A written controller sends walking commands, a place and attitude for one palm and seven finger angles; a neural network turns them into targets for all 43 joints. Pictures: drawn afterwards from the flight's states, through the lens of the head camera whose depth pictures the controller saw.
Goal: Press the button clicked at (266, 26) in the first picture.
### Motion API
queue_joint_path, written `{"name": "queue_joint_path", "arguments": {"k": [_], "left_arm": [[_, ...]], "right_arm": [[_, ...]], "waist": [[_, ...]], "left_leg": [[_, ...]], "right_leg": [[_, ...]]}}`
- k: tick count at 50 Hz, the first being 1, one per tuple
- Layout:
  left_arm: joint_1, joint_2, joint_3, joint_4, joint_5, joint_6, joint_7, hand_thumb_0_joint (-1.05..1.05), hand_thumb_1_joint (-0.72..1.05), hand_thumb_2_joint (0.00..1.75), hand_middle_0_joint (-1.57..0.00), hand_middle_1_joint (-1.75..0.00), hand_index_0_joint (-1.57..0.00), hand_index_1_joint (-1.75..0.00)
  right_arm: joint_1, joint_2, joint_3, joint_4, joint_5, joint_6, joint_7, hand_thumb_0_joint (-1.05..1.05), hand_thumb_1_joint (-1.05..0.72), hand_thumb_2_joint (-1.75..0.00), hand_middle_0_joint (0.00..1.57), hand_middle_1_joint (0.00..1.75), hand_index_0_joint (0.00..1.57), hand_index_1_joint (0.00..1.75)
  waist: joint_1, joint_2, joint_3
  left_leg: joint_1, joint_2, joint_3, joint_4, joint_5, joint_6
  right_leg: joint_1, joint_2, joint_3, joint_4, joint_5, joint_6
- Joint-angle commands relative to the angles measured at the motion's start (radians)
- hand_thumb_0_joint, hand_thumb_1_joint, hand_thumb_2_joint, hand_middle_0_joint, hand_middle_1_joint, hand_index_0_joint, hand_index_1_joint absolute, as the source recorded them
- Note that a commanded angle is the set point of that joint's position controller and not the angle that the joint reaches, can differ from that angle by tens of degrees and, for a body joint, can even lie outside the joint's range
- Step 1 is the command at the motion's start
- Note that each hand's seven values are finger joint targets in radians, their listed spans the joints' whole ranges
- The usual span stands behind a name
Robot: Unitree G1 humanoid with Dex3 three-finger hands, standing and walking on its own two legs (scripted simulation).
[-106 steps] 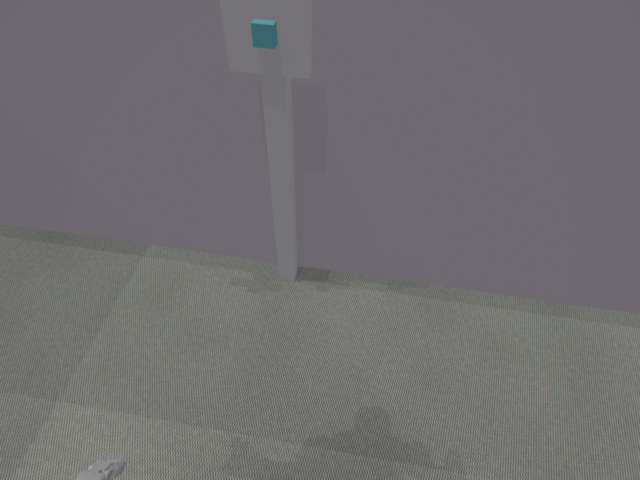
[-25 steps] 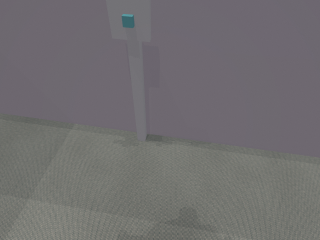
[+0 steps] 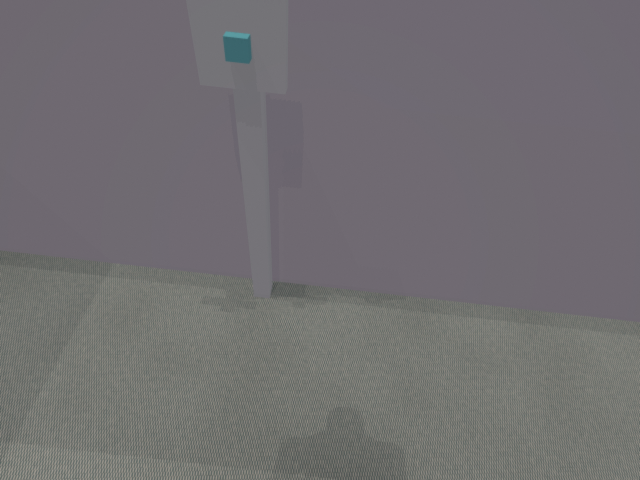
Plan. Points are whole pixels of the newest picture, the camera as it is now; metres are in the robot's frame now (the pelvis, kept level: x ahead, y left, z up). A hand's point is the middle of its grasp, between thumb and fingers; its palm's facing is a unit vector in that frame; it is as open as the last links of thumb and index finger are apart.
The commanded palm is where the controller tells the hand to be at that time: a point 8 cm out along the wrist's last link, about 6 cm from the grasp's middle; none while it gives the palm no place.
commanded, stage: take the last steps up to it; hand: left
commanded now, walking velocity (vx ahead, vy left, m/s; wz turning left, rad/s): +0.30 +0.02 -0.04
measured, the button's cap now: (238, 47) +0.81 +0.20 +0.16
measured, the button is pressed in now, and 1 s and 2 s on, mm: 0 0 0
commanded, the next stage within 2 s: come to a stop and stand still in 0.56 s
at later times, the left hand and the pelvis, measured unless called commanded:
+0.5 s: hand (207, 438) +0.21 +0.17 -0.18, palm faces +0.03 -0.98 -0.18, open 7.2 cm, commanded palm none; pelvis +0.18 -0.01 +0.00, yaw +1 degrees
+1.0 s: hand (206, 358) +0.34 +0.20 -0.17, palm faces +0.00 -0.98 -0.22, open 7.4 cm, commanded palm none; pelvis +0.29 +0.01 +0.01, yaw -2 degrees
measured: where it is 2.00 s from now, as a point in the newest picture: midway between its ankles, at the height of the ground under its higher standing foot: outside the picture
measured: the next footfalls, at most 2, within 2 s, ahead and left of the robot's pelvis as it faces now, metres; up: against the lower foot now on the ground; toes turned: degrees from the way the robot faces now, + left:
right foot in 0.24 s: +0.22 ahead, -0.12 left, +0.00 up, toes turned -9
left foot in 0.60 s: +0.34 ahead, +0.13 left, +0.00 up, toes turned +10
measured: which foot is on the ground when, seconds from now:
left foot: down 0.00-0.26, up 0.28-0.58, down 0.60-1.00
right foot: up 0.00-0.22, down 0.24-0.62, up 0.64-1.00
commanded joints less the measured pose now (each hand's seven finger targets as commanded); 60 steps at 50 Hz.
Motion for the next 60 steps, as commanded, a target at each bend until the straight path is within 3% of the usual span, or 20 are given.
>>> {"name": "queue_joint_path", "arguments": {"k": [1,7,10,11,12,13,16,19,26,29,31,32,35,37,40,51,52,53,54,60], "left_arm": [[-0.181,0.03,0.016,-0.149,-0.005,-0.048,-0.011,0.0,0.9,0.9,-0.2,-0.3,-0.2,-0.3],[-0.223,0.006,0.015,-0.171,-0.009,-0.052,-0.011,0.0,0.9,0.9,-0.2,-0.3,-0.2,-0.3],[-0.003,0.054,0.034,-0.107,0.0,-0.065,0.001,0.0,0.9,0.9,-0.2,-0.3,-0.2,-0.3],[0.116,0.11,0.05,-0.074,0.006,-0.08,0.008,0.0,0.9,0.9,-0.2,-0.3,-0.2,-0.3],[0.23,0.214,0.075,-0.049,0.007,-0.091,0.023,0.0,0.9,0.9,-0.2,-0.3,-0.2,-0.3],[0.247,0.252,0.079,-0.037,-0.016,-0.085,0.026,0.0,0.9,0.9,-0.2,-0.3,-0.2,-0.3],[-0.026,0.116,0.044,-0.102,-0.01,-0.084,0.037,0.0,0.9,0.9,-0.2,-0.3,-0.2,-0.3],[-0.088,0.077,0.027,-0.111,0.004,-0.091,0.039,0.0,0.9,0.9,-0.2,-0.3,-0.2,-0.3],[-0.058,0.133,0.045,-0.103,0.004,-0.084,0.022,0.0,0.9,0.9,-0.2,-0.3,-0.2,-0.3],[-0.035,0.106,0.042,-0.1,0.0,-0.062,0.017,0.0,0.9,0.9,-0.2,-0.3,-0.2,-0.3],[-0.024,0.01,0.026,-0.139,-0.01,-0.06,0.011,0.0,0.9,0.9,-0.2,-0.3,-0.2,-0.3],[-0.065,0.044,0.027,-0.146,0.001,-0.058,0.021,0.0,0.9,0.9,-0.2,-0.3,-0.2,-0.3],[-0.025,0.018,0.022,-0.089,-0.005,-0.055,0.015,0.0,0.9,0.9,-0.2,-0.3,-0.2,-0.3],[0.04,0.002,0.011,-0.054,-0.014,-0.03,0.028,0.0,0.9,0.9,-0.2,-0.3,-0.2,-0.3],[0.018,0.032,0.02,-0.079,-0.008,0.004,0.037,0.0,0.9,0.9,-0.2,-0.3,-0.2,-0.3],[-0.017,0.046,0.044,-0.144,-0.005,-0.006,0.041,0.0,0.9,0.9,-0.2,-0.3,-0.2,-0.3],[0.005,0.09,0.046,-0.137,0.001,-0.02,0.044,0.0,0.9,0.9,-0.2,-0.3,-0.2,-0.3],[-0.017,0.186,0.058,-0.143,0.012,-0.034,0.055,0.0,0.9,0.9,-0.2,-0.3,-0.2,-0.3],[-0.006,0.203,0.054,-0.159,0.001,-0.028,0.051,0.0,0.9,0.9,-0.2,-0.3,-0.2,-0.3],[-0.111,0.154,0.052,-0.179,-0.004,-0.033,0.067,0.0,0.9,0.9,-0.2,-0.3,-0.2,-0.3]], "right_arm": [[0.151,-0.132,-0.032,0.027,0.009,-0.017,-0.02,0.0,-0.9,-0.9,0.2,0.3,0.2,0.3],[0.162,-0.127,-0.039,0.061,0.01,-0.012,-0.02,0.0,-0.9,-0.9,0.2,0.3,0.2,0.3],[0.137,-0.144,-0.048,0.059,0.017,-0.005,-0.017,0.0,-0.9,-0.9,0.2,0.3,0.2,0.3],[0.135,-0.126,-0.047,0.049,0.023,-0.005,-0.009,0.0,-0.9,-0.9,0.2,0.3,0.2,0.3],[0.173,-0.068,-0.041,0.023,0.034,-0.012,0.0,0.0,-0.9,-0.9,0.2,0.3,0.2,0.3],[0.128,-0.061,-0.047,-0.006,0.033,-0.008,-0.001,0.0,-0.9,-0.9,0.2,0.3,0.2,0.3],[0.008,-0.04,-0.055,-0.041,0.007,0.023,0.017,0.0,-0.9,-0.9,0.2,0.3,0.2,0.3],[0.074,-0.003,-0.055,-0.029,-0.001,0.058,0.026,0.0,-0.9,-0.9,0.2,0.3,0.2,0.3],[-0.061,-0.031,-0.059,-0.11,0.005,0.041,0.05,0.0,-0.9,-0.9,0.2,0.3,0.2,0.3],[0.013,-0.089,-0.066,-0.089,0.004,0.028,0.041,0.0,-0.9,-0.9,0.2,0.3,0.2,0.3],[0.162,-0.254,-0.094,-0.072,-0.014,0.02,0.022,0.0,-0.9,-0.9,0.2,0.3,0.2,0.3],[0.147,-0.231,-0.083,-0.062,-0.012,0.022,0.011,0.0,-0.9,-0.9,0.2,0.3,0.2,0.3],[-0.073,-0.125,-0.04,-0.111,0.0,0.005,-0.006,0.0,-0.9,-0.9,0.2,0.3,0.2,0.3],[-0.124,-0.123,-0.034,-0.107,0.007,0.003,-0.02,0.0,-0.9,-0.9,0.2,0.3,0.2,0.3],[-0.109,-0.168,-0.06,-0.092,0.014,0.032,-0.033,0.0,-0.9,-0.9,0.2,0.3,0.2,0.3],[-0.176,-0.181,-0.107,-0.101,0.004,0.084,-0.008,0.0,-0.9,-0.9,0.2,0.3,0.2,0.3],[-0.151,-0.146,-0.103,-0.104,0.01,0.087,-0.001,0.0,-0.9,-0.9,0.2,0.3,0.2,0.3],[-0.106,-0.061,-0.089,-0.123,0.018,0.09,0.007,0.0,-0.9,-0.9,0.2,0.3,0.2,0.3],[-0.124,-0.081,-0.093,-0.139,0.021,0.108,0.003,0.0,-0.9,-0.9,0.2,0.3,0.2,0.3],[-0.153,-0.116,-0.095,-0.115,0.006,0.133,0.016,0.0,-0.9,-0.9,0.2,0.3,0.2,0.3]], "waist": [[-0.017,0.164,0.162],[0.006,0.164,0.128],[0.108,0.134,0.002],[0.158,0.08,-0.052],[0.176,-0.112,-0.177],[0.157,-0.107,-0.19],[0.053,0.014,0.05],[-0.027,-0.023,0.069],[-0.008,-0.064,0.084],[-0.041,0.071,0.075],[-0.081,0.425,0.044],[-0.083,0.368,0.028],[0.02,0.128,0.048],[0.047,0.144,-0.032],[0.024,0.115,-0.052],[0.044,0.199,-0.053],[0.048,0.079,-0.077],[0.025,-0.22,-0.09],[0.051,-0.169,-0.091],[0.035,-0.099,-0.047]], "left_leg": [[0.076,0.257,-0.19,-0.24,0.629,0.138],[0.014,0.225,-0.069,-0.196,0.82,0.11],[-0.014,0.194,-0.022,0.094,0.945,0.067],[-0.191,0.169,-0.015,0.309,0.773,0.034],[-0.432,0.039,0.024,0.669,0.212,-0.007],[-0.525,0.002,-0.041,0.921,-0.164,-0.004],[-0.545,0.142,-0.117,0.892,0.027,-0.008],[-0.405,0.153,-0.065,0.681,0.052,-0.042],[-0.267,0.11,0.029,0.268,0.16,-0.062],[-0.054,0.075,0.056,0.086,0.152,-0.069],[0.02,0.413,-0.44,-0.227,0.093,0.086],[-0.014,0.427,-0.494,-0.266,0.085,0.113],[-0.145,0.34,-0.22,-0.21,0.563,0.088],[-0.11,0.3,-0.078,-0.15,0.93,0.072],[-0.03,0.34,-0.081,-0.108,1.061,0.103],[-0.142,0.279,-0.041,0.029,0.639,0.041],[-0.187,0.2,0.011,0.138,0.422,-0.018],[-0.367,0.061,0.068,0.304,-0.039,-0.077],[-0.343,0.031,-0.033,0.438,-0.212,-0.073],[-0.463,0.037,-0.12,0.719,-0.005,-0.105]], "right_leg": [[-0.304,-0.064,-0.019,-0.005,0.113,0.008],[-0.034,0.006,-0.108,-0.342,0.224,-0.032],[0.259,0.052,-0.13,-0.463,0.287,-0.06],[0.487,-0.031,-0.036,-0.498,0.323,-0.097],[0.681,-0.329,0.368,-0.587,0.364,-0.217],[0.632,-0.478,0.585,-0.726,0.381,-0.299],[0.194,-0.37,0.349,-0.818,0.102,-0.206],[-0.015,-0.283,0.142,-0.858,0.145,-0.149],[-0.014,-0.233,0.071,-0.818,0.057,-0.122],[-0.068,-0.154,0.008,-0.638,-0.01,-0.073],[-0.219,0.035,-0.133,-0.11,-0.165,0.012],[-0.237,0.004,-0.026,0.065,-0.154,-0.004],[-0.151,-0.088,0.049,0.057,0.064,0.027],[-0.016,-0.075,0.042,-0.092,0.096,0.057],[-0.029,-0.045,0.015,-0.151,0.092,0.059],[0.168,-0.023,-0.028,-0.517,0.266,0.032],[0.244,-0.091,0.025,-0.638,0.478,0.03],[0.325,-0.326,0.28,-0.668,0.823,-0.052],[0.237,-0.41,0.267,-0.679,0.957,-0.141],[0.242,-0.317,0.184,-0.686,0.733,-0.144]]}}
